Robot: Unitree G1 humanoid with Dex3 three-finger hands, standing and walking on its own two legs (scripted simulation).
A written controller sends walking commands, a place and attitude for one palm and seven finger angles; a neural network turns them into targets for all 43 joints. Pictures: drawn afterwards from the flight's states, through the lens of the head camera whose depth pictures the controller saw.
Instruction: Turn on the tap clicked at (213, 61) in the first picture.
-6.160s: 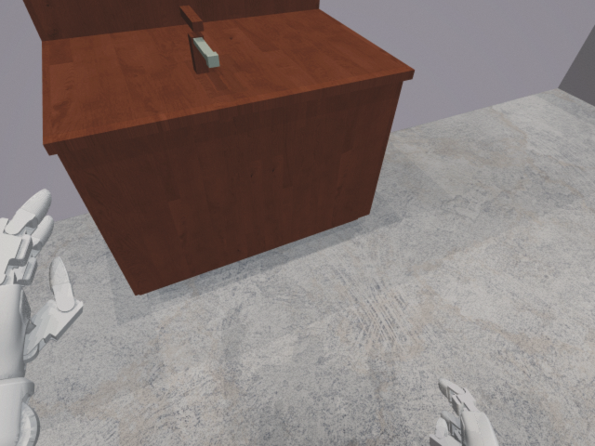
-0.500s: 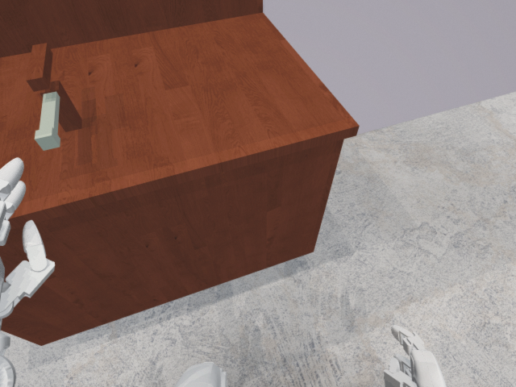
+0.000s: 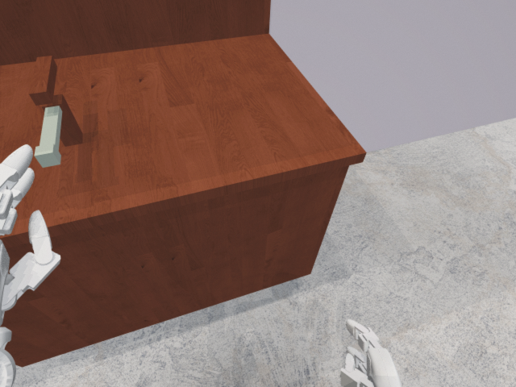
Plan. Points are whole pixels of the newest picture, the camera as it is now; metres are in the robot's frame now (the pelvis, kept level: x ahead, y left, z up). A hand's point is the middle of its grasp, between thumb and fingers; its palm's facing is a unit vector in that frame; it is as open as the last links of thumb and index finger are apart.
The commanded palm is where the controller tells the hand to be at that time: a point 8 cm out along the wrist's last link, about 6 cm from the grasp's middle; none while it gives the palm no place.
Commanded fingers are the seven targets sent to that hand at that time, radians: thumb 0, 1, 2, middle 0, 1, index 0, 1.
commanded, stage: come to a stop and stand still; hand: left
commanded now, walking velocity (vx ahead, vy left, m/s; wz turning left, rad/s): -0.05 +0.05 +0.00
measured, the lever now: (48, 155) +0.44 +0.40 +0.09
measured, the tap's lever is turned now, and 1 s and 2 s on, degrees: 0 0 0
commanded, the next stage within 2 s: look again from close up in 1.08 s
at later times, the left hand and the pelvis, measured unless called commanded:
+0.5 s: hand (26, 338) +0.13 +0.22 +0.18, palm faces +0.43 -0.81 -0.41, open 7.4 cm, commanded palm +0.08 +0.27 +0.18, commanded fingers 0.00 0.90 0.90 -0.20 -0.30 -0.20 -0.30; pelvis -0.07 -0.02 +0.00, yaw +2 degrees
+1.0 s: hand (88, 343) +0.13 +0.17 +0.17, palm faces +0.35 -0.79 -0.50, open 7.4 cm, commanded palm +0.08 +0.22 +0.18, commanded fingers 0.00 0.90 0.90 -0.20 -0.30 -0.20 -0.30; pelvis -0.08 -0.06 +0.00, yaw +1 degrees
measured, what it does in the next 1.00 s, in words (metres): walks backwards: right foot, then left foot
